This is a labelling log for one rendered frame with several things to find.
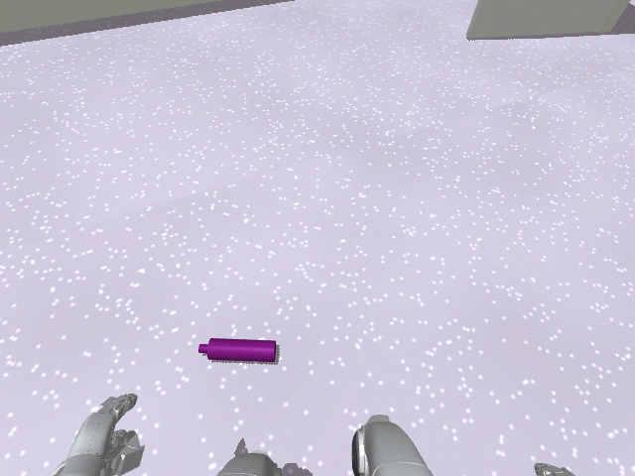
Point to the left robot hand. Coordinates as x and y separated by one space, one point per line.
120 450

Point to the bottle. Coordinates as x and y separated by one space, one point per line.
239 350

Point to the left robot arm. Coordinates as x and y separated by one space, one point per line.
82 465

